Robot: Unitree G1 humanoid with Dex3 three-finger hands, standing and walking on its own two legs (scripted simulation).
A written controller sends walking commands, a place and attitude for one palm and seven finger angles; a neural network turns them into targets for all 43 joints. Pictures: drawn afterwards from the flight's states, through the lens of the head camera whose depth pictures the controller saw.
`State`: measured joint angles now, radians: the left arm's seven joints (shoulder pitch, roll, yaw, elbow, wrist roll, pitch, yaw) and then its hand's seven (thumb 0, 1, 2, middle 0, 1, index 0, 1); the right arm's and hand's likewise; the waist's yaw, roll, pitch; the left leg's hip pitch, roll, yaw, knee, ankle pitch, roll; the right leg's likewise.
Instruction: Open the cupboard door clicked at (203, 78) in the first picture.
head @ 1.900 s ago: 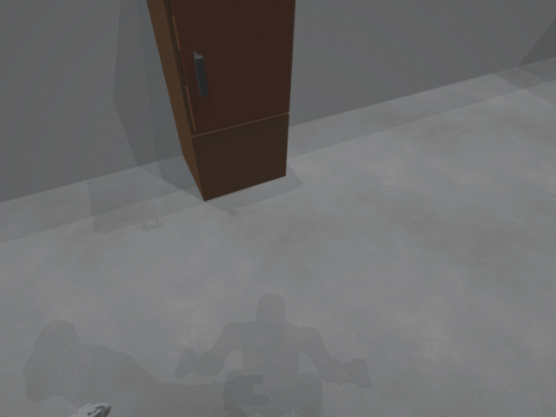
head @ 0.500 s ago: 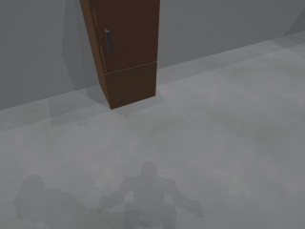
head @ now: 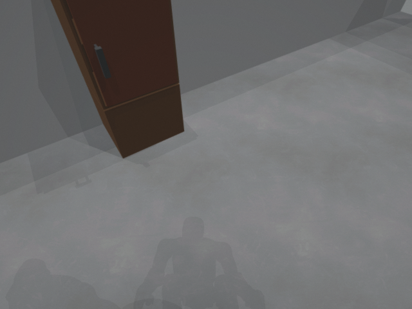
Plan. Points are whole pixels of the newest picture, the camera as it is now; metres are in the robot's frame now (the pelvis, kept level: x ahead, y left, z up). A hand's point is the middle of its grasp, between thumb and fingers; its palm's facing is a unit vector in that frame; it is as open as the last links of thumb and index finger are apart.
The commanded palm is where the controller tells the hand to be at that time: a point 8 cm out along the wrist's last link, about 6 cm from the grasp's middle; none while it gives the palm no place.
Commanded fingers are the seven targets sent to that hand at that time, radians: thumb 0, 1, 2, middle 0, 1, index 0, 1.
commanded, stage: walk to a spot facing it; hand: left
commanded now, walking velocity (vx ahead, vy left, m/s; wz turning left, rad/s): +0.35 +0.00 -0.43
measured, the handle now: (101, 61) +1.07 +0.54 -0.08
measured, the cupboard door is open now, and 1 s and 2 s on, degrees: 0 0 0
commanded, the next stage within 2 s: turn to face it in 1.06 s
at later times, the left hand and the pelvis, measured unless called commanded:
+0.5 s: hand (112, 297) +0.18 +0.24 -0.18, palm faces -0.12 -0.98 -0.17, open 7.4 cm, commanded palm none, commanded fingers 0.00 0.90 0.90 -0.20 -0.30 -0.20 -0.30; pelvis +0.19 +0.04 +0.00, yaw -13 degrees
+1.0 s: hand (201, 156) +0.59 +0.06 -0.15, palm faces -0.49 -0.85 -0.21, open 7.4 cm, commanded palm none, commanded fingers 0.00 0.90 0.90 -0.20 -0.30 -0.20 -0.30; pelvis +0.38 -0.04 +0.00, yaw -27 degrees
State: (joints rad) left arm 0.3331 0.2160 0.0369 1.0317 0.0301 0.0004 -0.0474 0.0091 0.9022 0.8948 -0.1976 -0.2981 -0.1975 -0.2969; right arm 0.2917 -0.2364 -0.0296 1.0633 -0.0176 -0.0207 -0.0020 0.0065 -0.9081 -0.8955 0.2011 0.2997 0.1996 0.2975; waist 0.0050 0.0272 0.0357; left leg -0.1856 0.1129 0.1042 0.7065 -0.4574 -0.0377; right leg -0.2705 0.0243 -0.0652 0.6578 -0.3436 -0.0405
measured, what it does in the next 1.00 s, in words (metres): walks ahead, turning right: left foot, then right foot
